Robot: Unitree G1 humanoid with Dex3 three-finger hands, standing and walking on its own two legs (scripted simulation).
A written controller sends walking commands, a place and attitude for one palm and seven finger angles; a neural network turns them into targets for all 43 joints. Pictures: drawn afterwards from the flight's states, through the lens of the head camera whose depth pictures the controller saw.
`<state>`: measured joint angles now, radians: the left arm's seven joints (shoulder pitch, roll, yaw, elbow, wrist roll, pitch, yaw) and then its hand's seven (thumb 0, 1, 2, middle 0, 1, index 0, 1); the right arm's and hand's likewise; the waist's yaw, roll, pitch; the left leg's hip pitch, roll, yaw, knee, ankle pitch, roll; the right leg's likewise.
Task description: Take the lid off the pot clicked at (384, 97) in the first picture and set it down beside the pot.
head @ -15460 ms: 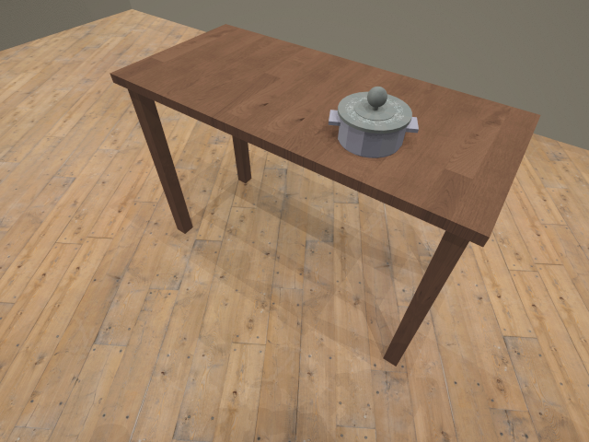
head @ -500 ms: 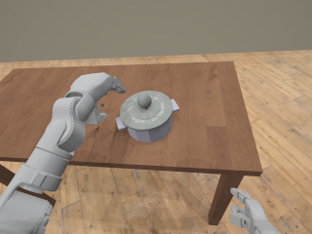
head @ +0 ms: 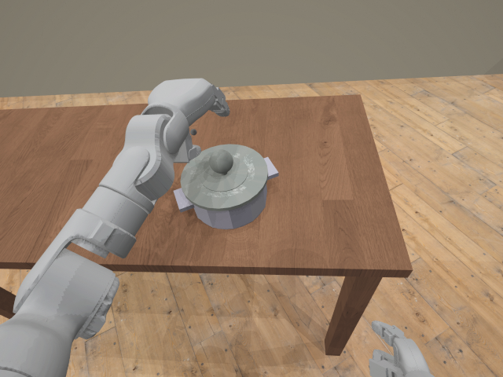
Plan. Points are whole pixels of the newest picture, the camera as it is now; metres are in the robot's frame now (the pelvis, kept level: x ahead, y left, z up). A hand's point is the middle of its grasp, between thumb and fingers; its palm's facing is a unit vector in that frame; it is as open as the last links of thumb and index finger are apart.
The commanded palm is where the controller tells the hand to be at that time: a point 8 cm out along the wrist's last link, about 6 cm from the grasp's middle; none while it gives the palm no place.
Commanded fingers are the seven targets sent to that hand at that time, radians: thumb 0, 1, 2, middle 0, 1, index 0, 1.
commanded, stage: move the open hand above the knob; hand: left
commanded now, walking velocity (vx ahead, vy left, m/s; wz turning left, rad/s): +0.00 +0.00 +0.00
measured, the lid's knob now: (221, 161) +0.47 +0.07 +0.09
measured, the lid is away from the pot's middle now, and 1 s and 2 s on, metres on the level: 0.00 0.00 0.00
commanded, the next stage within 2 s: lower the open fingers around the knob in 1.34 s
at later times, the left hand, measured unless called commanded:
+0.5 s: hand (212, 143) +0.44 +0.07 +0.15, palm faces -0.24 -0.02 -0.97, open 10.3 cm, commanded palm +0.42 +0.09 +0.24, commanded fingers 0.00 -0.36 1.53 -0.83 -0.08 -0.83 -0.08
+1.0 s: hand (202, 132) +0.44 +0.08 +0.18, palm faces -0.17 -0.05 -0.98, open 10.3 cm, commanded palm +0.41 +0.09 +0.24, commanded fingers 0.00 -0.36 1.53 -0.83 -0.08 -0.83 -0.08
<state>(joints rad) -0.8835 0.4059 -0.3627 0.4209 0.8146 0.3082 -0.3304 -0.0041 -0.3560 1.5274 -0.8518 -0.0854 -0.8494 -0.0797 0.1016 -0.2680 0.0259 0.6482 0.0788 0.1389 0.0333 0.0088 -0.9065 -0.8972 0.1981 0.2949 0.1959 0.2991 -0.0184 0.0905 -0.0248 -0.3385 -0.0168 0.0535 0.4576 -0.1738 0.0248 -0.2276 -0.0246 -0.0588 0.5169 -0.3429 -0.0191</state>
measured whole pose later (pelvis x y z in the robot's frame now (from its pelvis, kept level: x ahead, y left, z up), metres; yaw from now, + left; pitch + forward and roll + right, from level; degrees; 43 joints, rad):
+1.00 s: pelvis +0.00 +0.00 +0.00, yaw +0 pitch +3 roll +1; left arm -0.96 0.32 -0.39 0.59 0.84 0.37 -0.32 0.00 -0.36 1.53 -0.85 -0.08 -0.84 -0.08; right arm 0.07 -0.25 0.03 0.65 0.09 0.17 0.05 0.01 -0.91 -0.90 0.20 0.29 0.20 0.30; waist -0.01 0.09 -0.06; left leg -0.34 -0.02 0.05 0.45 -0.17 0.02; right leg -0.23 -0.02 -0.06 0.51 -0.34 -0.03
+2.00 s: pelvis +0.01 +0.00 +0.00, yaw +0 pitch +4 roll +1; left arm -0.86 0.27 -0.45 0.58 0.84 0.37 -0.34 0.00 -0.35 1.53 -0.84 -0.08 -0.84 -0.08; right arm 0.11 -0.26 0.01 0.65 0.09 0.19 0.06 0.01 -0.91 -0.90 0.20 0.29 0.20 0.30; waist -0.02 0.09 -0.05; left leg -0.34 -0.01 0.05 0.46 -0.18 0.02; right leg -0.23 -0.02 -0.06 0.51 -0.35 -0.02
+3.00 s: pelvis +0.01 +0.00 +0.00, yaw -1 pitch +4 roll +1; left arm -0.83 0.26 -0.41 0.63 0.85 0.34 -0.24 0.00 -0.14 1.23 -0.71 -0.45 -0.71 -0.45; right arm 0.14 -0.26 0.00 0.67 0.08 0.18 0.04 0.01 -0.91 -0.90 0.20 0.29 0.20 0.30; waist -0.04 0.09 -0.05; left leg -0.36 0.00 0.06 0.47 -0.19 0.02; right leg -0.24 -0.01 -0.05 0.50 -0.34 -0.02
